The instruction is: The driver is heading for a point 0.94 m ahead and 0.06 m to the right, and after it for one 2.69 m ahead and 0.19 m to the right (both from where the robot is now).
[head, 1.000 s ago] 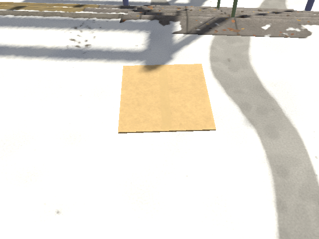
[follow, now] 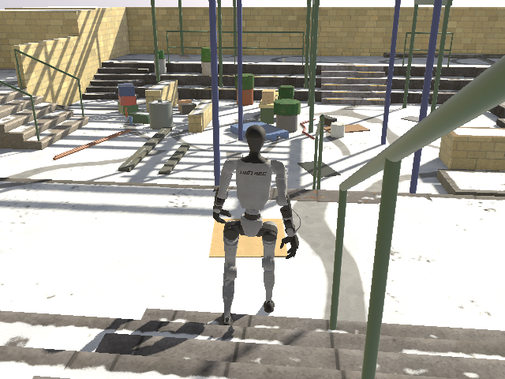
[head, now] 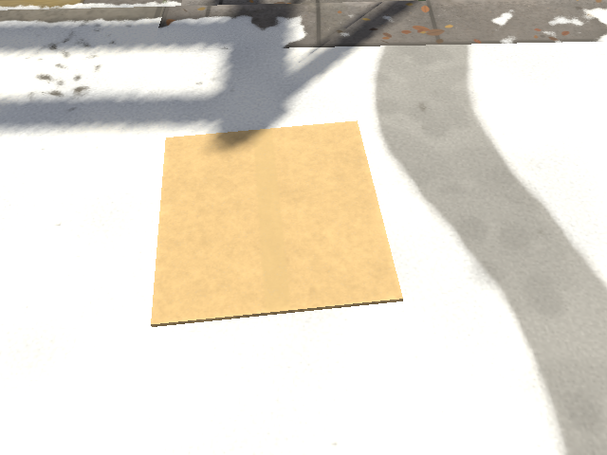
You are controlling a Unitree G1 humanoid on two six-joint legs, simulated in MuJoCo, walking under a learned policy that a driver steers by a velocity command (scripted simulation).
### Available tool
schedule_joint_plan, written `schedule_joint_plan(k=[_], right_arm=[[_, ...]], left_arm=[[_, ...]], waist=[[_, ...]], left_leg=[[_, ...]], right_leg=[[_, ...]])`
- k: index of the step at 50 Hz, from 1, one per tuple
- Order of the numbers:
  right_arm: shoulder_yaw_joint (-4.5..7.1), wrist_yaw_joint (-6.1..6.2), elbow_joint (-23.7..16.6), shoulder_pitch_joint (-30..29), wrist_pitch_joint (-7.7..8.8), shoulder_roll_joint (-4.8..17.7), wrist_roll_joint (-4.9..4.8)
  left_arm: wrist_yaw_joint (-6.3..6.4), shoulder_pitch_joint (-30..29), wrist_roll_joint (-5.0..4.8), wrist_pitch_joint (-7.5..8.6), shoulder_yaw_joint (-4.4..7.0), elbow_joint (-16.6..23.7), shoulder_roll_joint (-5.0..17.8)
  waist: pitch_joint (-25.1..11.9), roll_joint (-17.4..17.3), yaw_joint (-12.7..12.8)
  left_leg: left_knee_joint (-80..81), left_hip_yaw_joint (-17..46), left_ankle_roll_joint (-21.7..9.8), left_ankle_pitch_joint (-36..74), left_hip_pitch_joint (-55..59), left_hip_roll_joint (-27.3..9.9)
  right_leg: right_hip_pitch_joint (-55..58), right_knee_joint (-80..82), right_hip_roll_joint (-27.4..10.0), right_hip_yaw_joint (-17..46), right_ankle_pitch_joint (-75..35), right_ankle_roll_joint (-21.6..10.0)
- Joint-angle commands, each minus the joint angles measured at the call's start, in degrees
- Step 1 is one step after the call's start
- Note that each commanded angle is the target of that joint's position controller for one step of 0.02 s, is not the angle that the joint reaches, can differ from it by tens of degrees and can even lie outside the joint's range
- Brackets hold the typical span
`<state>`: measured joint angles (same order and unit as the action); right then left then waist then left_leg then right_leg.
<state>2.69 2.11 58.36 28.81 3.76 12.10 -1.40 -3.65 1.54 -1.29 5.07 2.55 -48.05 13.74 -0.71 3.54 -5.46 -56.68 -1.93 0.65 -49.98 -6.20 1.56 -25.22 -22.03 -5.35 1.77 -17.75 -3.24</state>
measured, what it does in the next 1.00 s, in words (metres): goes down: left foot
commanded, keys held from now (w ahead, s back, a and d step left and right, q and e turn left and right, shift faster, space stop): w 1.00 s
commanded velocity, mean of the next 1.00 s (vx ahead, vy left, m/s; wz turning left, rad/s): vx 0.50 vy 0.00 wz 0.00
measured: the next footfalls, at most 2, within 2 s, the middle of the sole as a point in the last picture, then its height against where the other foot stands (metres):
left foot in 0.52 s outside the picture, level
right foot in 1.06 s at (361, 341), level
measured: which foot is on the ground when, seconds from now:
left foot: down 0.00-0.02, up 0.04-0.50, down 0.52-1.00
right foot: down 0.00-0.54, up 0.56-1.00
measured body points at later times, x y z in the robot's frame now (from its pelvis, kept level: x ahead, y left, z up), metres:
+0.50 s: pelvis +0.29 -0.02 -0.05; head +0.32 -0.02 +0.40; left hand +0.21 +0.24 -0.19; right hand +0.54 -0.22 -0.12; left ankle +0.44 +0.08 -0.77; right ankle +0.11 -0.11 -0.77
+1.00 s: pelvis +0.56 -0.03 -0.04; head +0.59 -0.03 +0.41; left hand +0.78 +0.19 -0.14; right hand +0.50 -0.29 -0.17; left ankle +0.43 +0.08 -0.77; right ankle +0.73 -0.17 -0.74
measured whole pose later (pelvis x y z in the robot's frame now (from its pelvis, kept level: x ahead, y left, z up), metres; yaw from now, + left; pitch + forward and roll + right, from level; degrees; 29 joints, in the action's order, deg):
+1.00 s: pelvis +0.56 -0.03 -0.04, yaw -1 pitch +2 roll +1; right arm 3.4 0.5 56.9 24.4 4.6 12.7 -1.1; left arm -1.7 0.1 -1.2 4.7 3.2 -48.1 12.8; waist 0.9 2.2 -5.0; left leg -12.8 -1.2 -1.4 -17.9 3.1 2.2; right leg -34.0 -30.7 -3.8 0.6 -2.1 -1.6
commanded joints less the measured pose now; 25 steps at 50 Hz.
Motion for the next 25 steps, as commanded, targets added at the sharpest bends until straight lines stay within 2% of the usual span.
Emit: schedule_joint_plan(k=[1,2,3,4,5,6,7,8,9,10,11,13,15,16,17,19,21,23,24,25], right_arm=[[0.53,-1.79,-0.5,0.5,0.99,3.9,0.80],[-1.09,-2.56,0.3,9.5,2.50,-1.1,-1.18],[-1.17,-2.65,-3.6,8.9,4.28,2.2,-3.16],[-0.66,-1.92,-6.9,-1.9,4.60,4.4,-4.25],[-0.28,-0.60,-8.6,-9.4,3.68,5.8,-3.31],[-0.29,0.30,-9.0,-10.6,2.34,4.9,-1.70],[0.24,0.09,-8.4,-9.6,1.42,5.0,-0.10],[0.64,-0.34,-8.2,-9.9,0.85,3.9,0.51],[0.48,-0.31,-8.8,-10.2,0.64,1.8,0.93],[0.68,-0.22,-9.8,-12.6,0.95,1.9,1.45],[0.50,-0.33,-11.4,-15.0,1.16,1.4,1.47],[0.48,-1.22,-13.1,-20.5,1.43,1.6,1.42],[0.29,-2.17,-14.2,-25.4,1.13,0.7,0.93],[0.34,-2.46,-14.8,-27.1,0.93,0.9,0.71],[0.33,-2.75,-15.4,-29.3,0.82,1.0,0.59],[0.15,-3.30,-16.8,-33.6,0.99,0.9,0.42],[0.11,-3.98,-18.2,-36.7,1.80,1.5,0.32],[0.39,-4.50,-18.4,-36.2,2.38,2.4,0.43],[0.96,-4.50,-17.8,-33.1,2.54,3.5,0.49],[2.27,-4.40,-15.1,-25.2,2.47,5.9,0.86]], left_arm=[[0.22,31.0,1.45,0.16,3.56,-8.5,10.3],[0.41,33.2,1.86,0.37,3.28,-9.0,11.5],[0.31,36.5,-0.46,-0.36,5.03,-10.1,16.2],[1.14,32.3,-0.11,-0.85,4.51,-8.9,13.4],[1.64,23.4,1.13,-0.83,2.88,-5.9,9.1],[1.74,17.1,1.85,0.02,1.94,-4.4,7.9],[1.60,12.0,2.02,1.10,0.53,-3.6,4.3],[1.69,9.8,2.23,1.31,-0.39,-3.6,2.1],[2.33,11.8,2.45,1.03,0.17,-4.7,4.1],[3.09,15.2,2.61,1.05,0.43,-5.6,4.8],[3.93,16.6,2.61,0.92,0.58,-6.4,5.7],[4.81,18.4,1.43,0.93,0.82,-6.6,5.9],[5.14,21.2,0.32,0.65,1.23,-7.5,6.6],[5.14,22.6,0.09,0.68,1.40,-8.0,6.7],[5.11,24.2,-0.26,0.55,1.42,-8.7,6.1],[5.05,26.9,-0.21,0.09,1.52,-10.0,5.3],[5.04,27.9,0.02,-0.28,1.80,-10.6,5.6],[5.06,27.0,0.27,-0.67,2.21,-10.4,6.7],[4.93,25.6,0.33,-0.76,2.36,-9.9,7.4],[4.78,23.9,0.44,-0.78,2.22,-9.3,7.1]], waist=[[-8.1,6.4,14.3],[-14.9,18.5,10.5],[-24.2,20.0,11.7],[-18.4,8.1,11.7],[-10.9,-2.0,10.2],[-7.2,-3.6,7.1],[-3.5,-5.4,3.5],[0.5,-2.0,1.9],[2.3,1.8,2.3],[2.5,3.2,3.5],[1.9,4.3,3.3],[1.7,1.6,4.8],[1.7,1.0,6.7],[2.1,0.9,7.4],[3.0,0.3,8.2],[5.0,-1.1,9.5],[5.8,-0.7,9.9],[4.3,0.0,8.6],[2.0,0.9,6.4],[-2.5,1.2,2.3]], left_leg=[[-37.9,5.5,-4.2,26.6,-25.9,-1.8],[-57.1,10.5,-2.8,1.7,-46.3,1.7],[-60.1,12.4,-2.5,6.7,-53.4,2.2],[-50.5,8.9,-3.2,16.8,-60.4,-2.9],[-46.5,5.4,-3.1,23.8,-57.8,-5.4],[-45.4,5.4,-2.3,26.3,-53.1,-7.4],[-32.8,9.6,-3.2,35.1,-47.3,-9.8],[-23.9,9.3,-2.4,37.7,-41.8,-10.5],[-16.6,6.6,-1.4,40.5,-37.7,-9.5],[-11.3,5.3,-0.6,43.2,-36.7,-8.9],[-4.9,4.8,-0.1,46.4,-34.9,-8.9],[8.9,3.5,-0.6,54.0,-31.7,-7.0],[16.5,1.8,-1.0,57.0,-29.9,-5.1],[18.3,2.3,-1.5,57.3,-30.4,-5.0],[20.1,2.6,-1.9,57.3,-31.9,-4.9],[22.9,2.7,-2.9,55.4,-35.7,-4.8],[24.9,2.3,-4.4,51.0,-37.4,-4.4],[26.6,0.5,-6.0,45.9,-32.2,-2.8],[27.5,-1.2,-7.0,44.9,-24.7,-0.8],[27.8,-2.1,-8.5,46.7,-11.9,0.7]], right_leg=[[40.2,-9.0,-4.3,0.4,-14.3,-5.6],[55.5,-23.1,-12.5,11.4,-28.2,-9.6],[57.9,-11.0,-21.2,30.5,0.6,-17.3],[52.4,-1.0,-21.6,34.8,31.6,-17.2],[39.2,4.2,-20.4,34.6,36.1,-15.8],[27.9,4.0,-20.9,34.9,30.8,-16.3],[17.0,3.2,-17.2,28.8,25.9,-12.9],[8.2,3.8,-12.1,20.1,19.9,-10.3],[4.3,6.9,-8.2,13.5,15.8,-9.4],[5.4,7.3,-6.7,10.8,7.8,-9.6],[5.5,7.8,-6.6,9.6,4.8,-10.0],[8.2,8.1,-5.1,5.8,0.6,-8.8],[12.6,9.2,-5.3,4.8,1.8,-7.3],[15.2,9.7,-5.7,4.9,4.5,-6.7],[18.2,9.8,-6.3,5.4,7.2,-6.7],[24.1,8.7,-7.8,6.0,9.0,-7.1],[29.2,6.8,-9.1,6.6,7.4,-7.4],[30.4,3.6,-9.1,5.6,0.2,-6.7],[29.0,0.2,-8.3,4.7,-9.2,-6.1],[25.8,-7.6,-5.9,2.5,-17.4,-5.0]])
Velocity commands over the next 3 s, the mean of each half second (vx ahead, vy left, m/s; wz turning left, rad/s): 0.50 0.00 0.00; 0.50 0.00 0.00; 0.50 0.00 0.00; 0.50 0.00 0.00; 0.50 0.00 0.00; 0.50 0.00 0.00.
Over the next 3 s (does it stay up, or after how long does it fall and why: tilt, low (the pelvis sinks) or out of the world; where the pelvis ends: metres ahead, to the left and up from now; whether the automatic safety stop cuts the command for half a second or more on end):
stays up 1.62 -0.05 -0.02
